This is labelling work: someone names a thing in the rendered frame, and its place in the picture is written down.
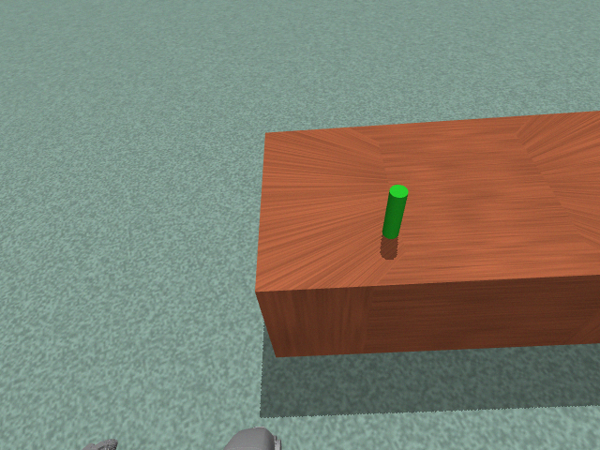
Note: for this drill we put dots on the can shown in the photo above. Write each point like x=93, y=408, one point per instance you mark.
x=394, y=211

